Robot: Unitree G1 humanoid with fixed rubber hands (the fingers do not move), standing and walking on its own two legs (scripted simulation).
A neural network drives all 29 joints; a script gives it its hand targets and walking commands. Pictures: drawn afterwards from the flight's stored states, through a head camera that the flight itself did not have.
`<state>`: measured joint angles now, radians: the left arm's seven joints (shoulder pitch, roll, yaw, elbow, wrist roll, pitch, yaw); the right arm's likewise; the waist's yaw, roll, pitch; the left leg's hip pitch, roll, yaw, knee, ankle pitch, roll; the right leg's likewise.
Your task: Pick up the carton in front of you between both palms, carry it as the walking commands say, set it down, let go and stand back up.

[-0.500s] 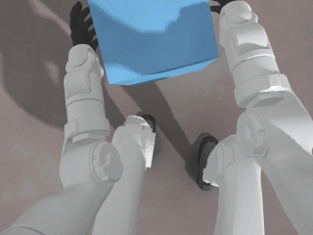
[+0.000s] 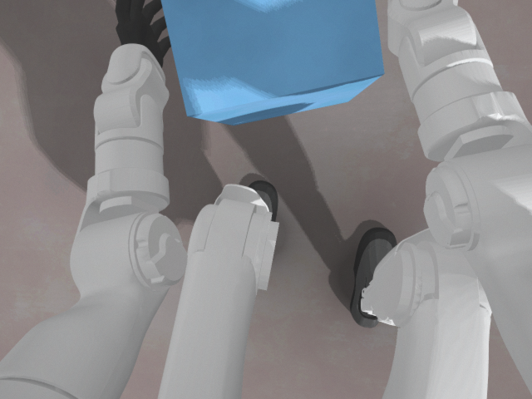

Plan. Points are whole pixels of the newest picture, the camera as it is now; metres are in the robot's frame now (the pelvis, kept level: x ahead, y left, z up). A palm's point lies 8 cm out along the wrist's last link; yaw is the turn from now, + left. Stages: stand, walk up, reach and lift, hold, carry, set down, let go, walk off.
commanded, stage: set down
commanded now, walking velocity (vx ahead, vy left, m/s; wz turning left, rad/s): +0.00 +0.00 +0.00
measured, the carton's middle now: (273, 34) +0.51 +0.14 -0.24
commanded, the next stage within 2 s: none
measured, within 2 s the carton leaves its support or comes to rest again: rests again in 0.84 s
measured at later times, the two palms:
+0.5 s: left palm (144, 51) +0.46 +0.28 -0.17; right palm out of the picture +0.56 -0.01 -0.19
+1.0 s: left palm (144, 68) +0.44 +0.30 -0.19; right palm out of the picture +0.57 -0.04 -0.21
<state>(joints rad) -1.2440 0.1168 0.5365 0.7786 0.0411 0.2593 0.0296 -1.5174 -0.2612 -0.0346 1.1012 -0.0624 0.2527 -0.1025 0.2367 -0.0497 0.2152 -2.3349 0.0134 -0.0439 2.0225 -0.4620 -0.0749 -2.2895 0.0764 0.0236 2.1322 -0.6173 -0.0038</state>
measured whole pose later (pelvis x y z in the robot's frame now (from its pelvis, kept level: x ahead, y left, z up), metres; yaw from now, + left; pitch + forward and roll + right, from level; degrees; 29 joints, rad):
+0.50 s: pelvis -0.01 -0.01 -0.01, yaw +0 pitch +42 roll +5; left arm -1.30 0.18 0.60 0.93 0.06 0.20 -0.02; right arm -1.59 -0.25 -0.04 1.18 -0.11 0.22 -0.05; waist 0.24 -0.03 0.28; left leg -2.33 0.03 -0.03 2.05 -0.46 -0.09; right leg -2.31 0.10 0.03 2.18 -0.60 -0.01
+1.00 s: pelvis -0.01 +0.00 -0.01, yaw +1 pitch +39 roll +5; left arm -1.33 0.23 0.54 1.12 -0.06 0.03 0.06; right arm -1.58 -0.39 0.12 1.17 0.02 0.14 -0.06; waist 0.22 0.03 0.38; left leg -2.29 0.02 0.00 2.07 -0.46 -0.06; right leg -2.26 0.09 0.07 2.20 -0.62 0.02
